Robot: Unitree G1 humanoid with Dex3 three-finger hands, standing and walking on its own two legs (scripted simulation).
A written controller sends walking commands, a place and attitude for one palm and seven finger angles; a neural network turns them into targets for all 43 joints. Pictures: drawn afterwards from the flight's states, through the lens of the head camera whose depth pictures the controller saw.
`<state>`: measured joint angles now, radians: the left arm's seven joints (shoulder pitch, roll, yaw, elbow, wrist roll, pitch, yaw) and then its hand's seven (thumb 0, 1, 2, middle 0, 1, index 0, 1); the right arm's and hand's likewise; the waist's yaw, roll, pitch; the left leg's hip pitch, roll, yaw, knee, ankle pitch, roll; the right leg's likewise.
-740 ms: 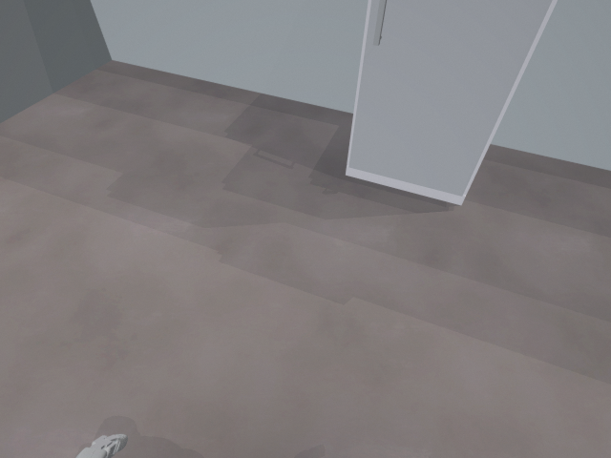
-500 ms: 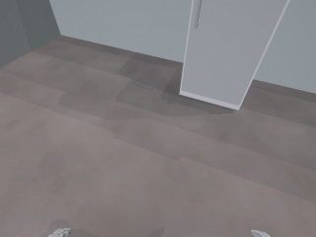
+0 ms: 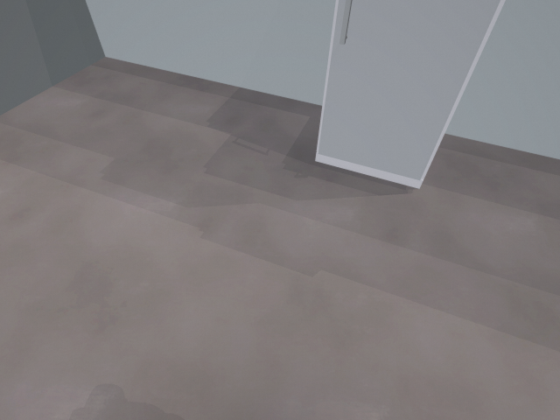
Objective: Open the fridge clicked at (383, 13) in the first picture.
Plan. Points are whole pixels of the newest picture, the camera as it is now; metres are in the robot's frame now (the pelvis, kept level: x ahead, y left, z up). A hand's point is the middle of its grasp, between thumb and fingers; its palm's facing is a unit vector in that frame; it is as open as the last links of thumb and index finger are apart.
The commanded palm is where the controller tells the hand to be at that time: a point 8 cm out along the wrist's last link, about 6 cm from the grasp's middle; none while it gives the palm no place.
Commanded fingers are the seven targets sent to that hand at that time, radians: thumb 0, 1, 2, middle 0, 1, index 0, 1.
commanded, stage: stand and wait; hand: left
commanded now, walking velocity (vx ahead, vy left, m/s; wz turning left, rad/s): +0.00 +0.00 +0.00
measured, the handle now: out of the picture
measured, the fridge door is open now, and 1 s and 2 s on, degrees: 0 0 0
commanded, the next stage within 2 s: look at it before walking up in 0.28 s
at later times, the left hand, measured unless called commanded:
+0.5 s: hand out of the picture +0.07 +0.24 -0.16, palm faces -0.04 -0.94 -0.33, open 7.4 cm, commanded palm none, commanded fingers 0.00 0.90 0.90 -0.20 -0.30 -0.20 -0.30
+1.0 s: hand out of the picture +0.09 +0.24 -0.15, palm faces -0.03 -0.94 -0.33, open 7.4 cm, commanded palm none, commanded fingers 0.00 0.90 0.90 -0.20 -0.30 -0.20 -0.30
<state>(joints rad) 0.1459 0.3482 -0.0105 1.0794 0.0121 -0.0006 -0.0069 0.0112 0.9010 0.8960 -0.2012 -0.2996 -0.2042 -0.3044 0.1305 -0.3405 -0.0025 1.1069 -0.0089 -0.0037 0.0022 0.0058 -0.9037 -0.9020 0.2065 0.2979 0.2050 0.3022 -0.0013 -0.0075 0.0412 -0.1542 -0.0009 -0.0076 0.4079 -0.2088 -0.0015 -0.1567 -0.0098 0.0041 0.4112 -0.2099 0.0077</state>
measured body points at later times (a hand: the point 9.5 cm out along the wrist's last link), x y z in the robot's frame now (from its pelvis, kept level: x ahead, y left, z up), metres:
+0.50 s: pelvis +0.00 +0.00 +0.00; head +0.01 +0.00 +0.45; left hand +0.08 +0.29 -0.13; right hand +0.08 -0.30 -0.13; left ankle +0.01 +0.12 -0.74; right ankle +0.01 -0.12 -0.74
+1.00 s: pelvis +0.01 -0.01 +0.00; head +0.02 +0.00 +0.45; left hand +0.09 +0.29 -0.13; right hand +0.10 -0.30 -0.13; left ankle +0.01 +0.12 -0.74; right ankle +0.01 -0.12 -0.74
